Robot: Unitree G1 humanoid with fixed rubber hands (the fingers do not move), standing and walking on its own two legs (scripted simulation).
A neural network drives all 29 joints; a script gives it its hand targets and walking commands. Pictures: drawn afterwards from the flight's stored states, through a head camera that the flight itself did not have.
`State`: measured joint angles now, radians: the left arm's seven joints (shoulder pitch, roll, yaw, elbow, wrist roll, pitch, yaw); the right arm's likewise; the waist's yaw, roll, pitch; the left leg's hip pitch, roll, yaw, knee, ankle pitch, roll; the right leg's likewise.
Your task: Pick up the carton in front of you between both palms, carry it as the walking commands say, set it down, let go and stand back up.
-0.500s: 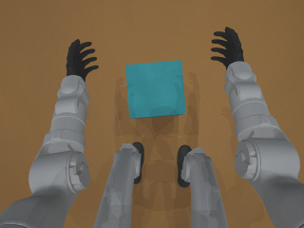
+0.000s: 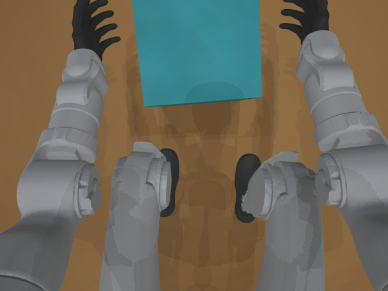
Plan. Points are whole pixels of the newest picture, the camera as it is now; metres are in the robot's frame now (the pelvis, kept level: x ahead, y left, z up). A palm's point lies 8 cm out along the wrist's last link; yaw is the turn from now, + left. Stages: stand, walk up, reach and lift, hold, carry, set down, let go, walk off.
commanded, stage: reach and lift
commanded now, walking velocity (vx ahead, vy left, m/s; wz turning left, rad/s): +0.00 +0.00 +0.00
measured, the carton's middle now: (199, 57) +0.50 +0.04 -0.28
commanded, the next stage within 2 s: none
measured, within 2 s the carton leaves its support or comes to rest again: leaves its support in 1.00 s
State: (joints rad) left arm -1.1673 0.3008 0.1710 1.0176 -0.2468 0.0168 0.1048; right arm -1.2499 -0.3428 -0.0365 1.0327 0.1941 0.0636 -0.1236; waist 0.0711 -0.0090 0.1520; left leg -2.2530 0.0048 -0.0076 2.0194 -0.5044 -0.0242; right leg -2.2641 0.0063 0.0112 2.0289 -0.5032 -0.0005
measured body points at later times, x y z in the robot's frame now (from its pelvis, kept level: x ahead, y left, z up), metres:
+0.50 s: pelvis +0.00 +0.01 -0.03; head +0.36 +0.01 +0.24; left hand +0.50 +0.22 -0.22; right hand +0.54 -0.14 -0.22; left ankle +0.12 +0.13 -0.37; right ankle +0.12 -0.12 -0.37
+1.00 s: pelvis -0.01 +0.00 -0.04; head +0.34 +0.00 +0.23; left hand +0.51 +0.19 -0.21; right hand +0.54 -0.11 -0.21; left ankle +0.12 +0.13 -0.37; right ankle +0.12 -0.12 -0.37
